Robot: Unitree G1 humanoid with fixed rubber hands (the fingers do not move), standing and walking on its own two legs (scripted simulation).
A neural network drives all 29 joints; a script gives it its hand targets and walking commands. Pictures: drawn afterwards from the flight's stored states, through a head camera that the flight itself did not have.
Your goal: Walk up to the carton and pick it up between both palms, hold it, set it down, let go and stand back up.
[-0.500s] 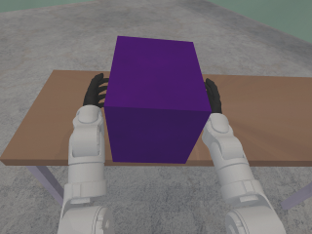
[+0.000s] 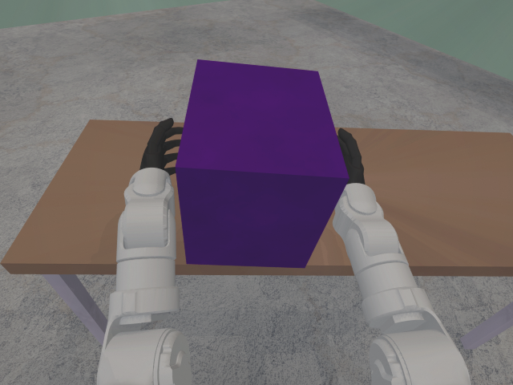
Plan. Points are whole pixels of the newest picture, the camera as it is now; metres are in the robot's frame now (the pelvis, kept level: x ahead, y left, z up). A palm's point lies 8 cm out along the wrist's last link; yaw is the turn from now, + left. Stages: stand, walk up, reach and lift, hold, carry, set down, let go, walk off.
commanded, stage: hold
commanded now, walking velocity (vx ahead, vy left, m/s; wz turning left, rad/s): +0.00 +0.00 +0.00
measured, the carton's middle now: (252, 166) +0.42 +0.00 +0.14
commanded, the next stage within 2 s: none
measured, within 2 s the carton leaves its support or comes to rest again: neither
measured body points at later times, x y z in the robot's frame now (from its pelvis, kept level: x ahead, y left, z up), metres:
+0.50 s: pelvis +0.00 +0.00 +0.00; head -0.02 +0.02 +0.45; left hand +0.39 +0.15 +0.16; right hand +0.38 -0.14 +0.15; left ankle +0.02 +0.10 -0.75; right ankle +0.05 -0.11 -0.75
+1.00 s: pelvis +0.00 +0.00 +0.00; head -0.02 +0.03 +0.45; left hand +0.39 +0.15 +0.16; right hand +0.38 -0.14 +0.15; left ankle +0.02 +0.10 -0.75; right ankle +0.05 -0.11 -0.75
